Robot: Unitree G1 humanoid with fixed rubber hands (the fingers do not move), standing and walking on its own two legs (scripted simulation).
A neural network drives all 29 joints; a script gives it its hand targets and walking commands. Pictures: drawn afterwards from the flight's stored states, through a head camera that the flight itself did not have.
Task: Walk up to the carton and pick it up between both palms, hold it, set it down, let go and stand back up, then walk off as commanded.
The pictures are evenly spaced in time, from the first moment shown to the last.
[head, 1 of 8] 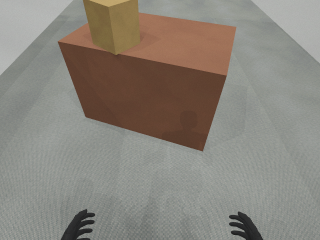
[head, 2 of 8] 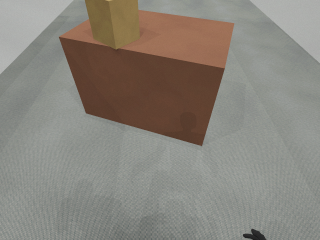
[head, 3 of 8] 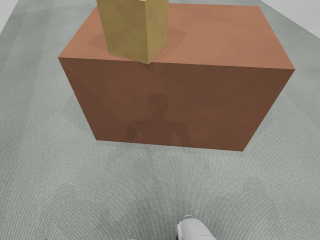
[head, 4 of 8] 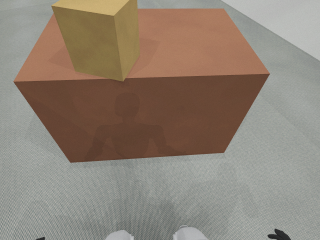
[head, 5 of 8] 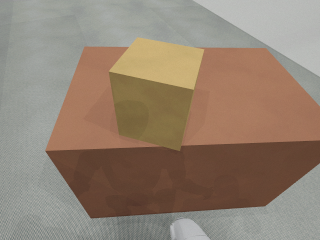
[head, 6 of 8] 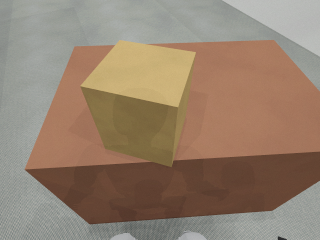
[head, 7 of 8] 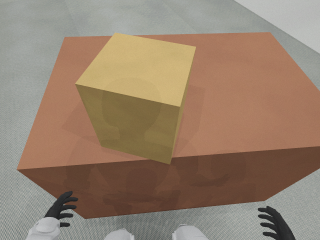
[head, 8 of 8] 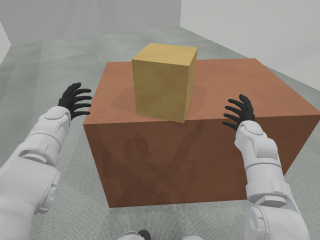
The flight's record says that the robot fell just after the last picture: yes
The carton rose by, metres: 0.00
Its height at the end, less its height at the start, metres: +0.00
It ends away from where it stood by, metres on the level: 0.00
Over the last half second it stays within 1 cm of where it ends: yes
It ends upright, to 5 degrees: yes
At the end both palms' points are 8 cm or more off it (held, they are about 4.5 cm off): yes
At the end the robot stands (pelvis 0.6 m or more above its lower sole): yes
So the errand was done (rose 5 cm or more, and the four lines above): no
